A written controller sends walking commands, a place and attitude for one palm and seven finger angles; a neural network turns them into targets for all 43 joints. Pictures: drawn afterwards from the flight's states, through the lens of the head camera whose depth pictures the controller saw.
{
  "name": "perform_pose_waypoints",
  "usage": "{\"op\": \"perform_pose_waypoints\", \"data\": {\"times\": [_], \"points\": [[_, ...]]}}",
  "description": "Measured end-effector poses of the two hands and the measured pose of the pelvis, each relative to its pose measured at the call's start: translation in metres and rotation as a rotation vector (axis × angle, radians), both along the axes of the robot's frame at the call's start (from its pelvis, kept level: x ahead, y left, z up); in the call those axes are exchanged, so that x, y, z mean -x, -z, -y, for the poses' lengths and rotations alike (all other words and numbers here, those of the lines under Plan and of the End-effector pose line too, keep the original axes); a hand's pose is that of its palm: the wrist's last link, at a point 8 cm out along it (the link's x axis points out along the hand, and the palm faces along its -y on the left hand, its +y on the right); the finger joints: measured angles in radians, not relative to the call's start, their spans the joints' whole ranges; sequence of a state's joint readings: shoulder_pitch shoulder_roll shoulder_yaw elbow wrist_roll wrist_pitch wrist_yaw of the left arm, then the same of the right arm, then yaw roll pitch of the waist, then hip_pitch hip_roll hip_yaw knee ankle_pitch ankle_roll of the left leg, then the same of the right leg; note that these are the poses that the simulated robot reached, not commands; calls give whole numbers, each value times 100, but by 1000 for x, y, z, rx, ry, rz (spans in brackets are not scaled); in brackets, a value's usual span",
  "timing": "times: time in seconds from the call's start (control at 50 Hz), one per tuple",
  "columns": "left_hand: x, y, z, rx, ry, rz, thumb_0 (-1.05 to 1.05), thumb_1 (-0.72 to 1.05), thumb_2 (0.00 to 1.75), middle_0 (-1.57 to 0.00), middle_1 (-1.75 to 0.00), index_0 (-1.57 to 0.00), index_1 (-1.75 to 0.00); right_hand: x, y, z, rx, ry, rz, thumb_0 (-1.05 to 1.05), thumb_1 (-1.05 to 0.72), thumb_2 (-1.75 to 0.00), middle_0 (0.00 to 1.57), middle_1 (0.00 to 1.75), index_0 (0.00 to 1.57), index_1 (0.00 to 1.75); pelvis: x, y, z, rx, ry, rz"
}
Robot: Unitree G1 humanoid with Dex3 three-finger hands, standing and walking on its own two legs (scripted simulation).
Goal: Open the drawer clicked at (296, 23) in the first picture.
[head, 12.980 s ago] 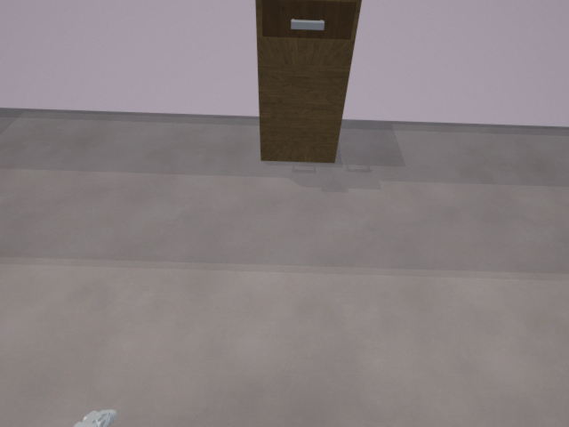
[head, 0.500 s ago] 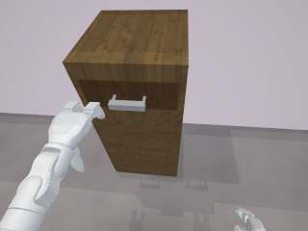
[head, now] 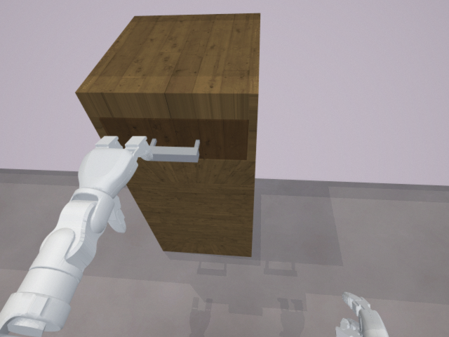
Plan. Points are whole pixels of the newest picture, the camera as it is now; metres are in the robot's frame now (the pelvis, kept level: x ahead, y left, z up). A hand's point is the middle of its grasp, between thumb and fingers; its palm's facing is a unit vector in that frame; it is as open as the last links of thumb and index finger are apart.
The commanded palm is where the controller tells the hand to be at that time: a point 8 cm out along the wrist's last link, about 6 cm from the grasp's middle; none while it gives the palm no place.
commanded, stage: move the hooked fingers above the handle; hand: left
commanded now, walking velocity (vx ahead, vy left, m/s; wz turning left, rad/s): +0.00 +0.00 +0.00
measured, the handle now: (173, 148) +0.54 +0.21 -0.02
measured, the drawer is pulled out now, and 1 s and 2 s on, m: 0.00 0.00 0.00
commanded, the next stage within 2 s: none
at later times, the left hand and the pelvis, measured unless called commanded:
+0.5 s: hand (136, 165) +0.41 +0.24 +0.06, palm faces +0.02 -0.03 -1.00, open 13.8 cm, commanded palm +0.39 +0.24 +0.12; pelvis +0.02 +0.01 -0.01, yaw -1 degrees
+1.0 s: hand (153, 152) +0.47 +0.23 +0.04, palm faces -0.06 -0.02 -1.00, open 13.8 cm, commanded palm +0.46 +0.23 +0.10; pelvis +0.02 +0.02 -0.02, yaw -1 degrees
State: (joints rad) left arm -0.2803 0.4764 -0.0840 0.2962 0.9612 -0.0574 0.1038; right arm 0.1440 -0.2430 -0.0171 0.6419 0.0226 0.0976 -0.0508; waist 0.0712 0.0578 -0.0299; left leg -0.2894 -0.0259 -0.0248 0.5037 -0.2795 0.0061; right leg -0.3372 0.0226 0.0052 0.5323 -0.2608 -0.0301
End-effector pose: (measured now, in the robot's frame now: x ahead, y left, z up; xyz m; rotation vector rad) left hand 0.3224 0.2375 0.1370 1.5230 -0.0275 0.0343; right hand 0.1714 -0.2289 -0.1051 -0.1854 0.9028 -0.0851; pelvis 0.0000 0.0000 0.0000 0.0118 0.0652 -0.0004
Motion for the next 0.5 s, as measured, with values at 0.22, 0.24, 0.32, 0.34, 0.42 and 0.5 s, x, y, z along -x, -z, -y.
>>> {"op": "perform_pose_waypoints", "data": {"times": [0.22, 0.24, 0.32, 0.34, 0.42, 0.5], "points": [[-43, 17, 8, -7, 18, -66, 0, -49, 30, -32, -120, -32, -120, 30, 16, 20, 31, 77, -115, 1, -91, -90, 20, 30, 20, 30, -11, 3, -2, 0, 7, -56], [-45, 17, 11, -1, 31, -59, 0, -49, 30, -32, -120, -32, -120, 33, 17, 21, 32, 85, -123, 1, -91, -90, 20, 30, 20, 30, -13, 4, -2, 0, 10, -60], [-55, 17, 13, 10, 46, -25, 0, -48, 30, -32, -120, -32, -120, 39, 19, 22, 30, 115, -148, 1, -91, -90, 20, 30, 20, 30, -18, 5, -5, 0, 18, -73], [-58, 17, 12, 9, 39, -18, 0, -48, 30, -32, -120, -32, -120, 41, 20, 22, 28, 119, -153, 1, -91, -90, 20, 30, 20, 30, -19, 5, -5, 0, 20, -76], [-65, 20, 3, -8, -7, -9, 0, -48, 30, -32, -120, -32, -120, 42, 22, 19, 17, 127, -166, 1, -91, -90, 20, 30, 20, 30, -21, 6, -8, 1, 25, -88], [-67, 24, -2, -14, -38, -26, 0, -48, 30, -32, -120, -32, -120, 41, 23, 15, 10, 124, -170, 1, -91, -90, 20, 30, 20, 30, -23, 7, -10, 4, 20, -95]]}}
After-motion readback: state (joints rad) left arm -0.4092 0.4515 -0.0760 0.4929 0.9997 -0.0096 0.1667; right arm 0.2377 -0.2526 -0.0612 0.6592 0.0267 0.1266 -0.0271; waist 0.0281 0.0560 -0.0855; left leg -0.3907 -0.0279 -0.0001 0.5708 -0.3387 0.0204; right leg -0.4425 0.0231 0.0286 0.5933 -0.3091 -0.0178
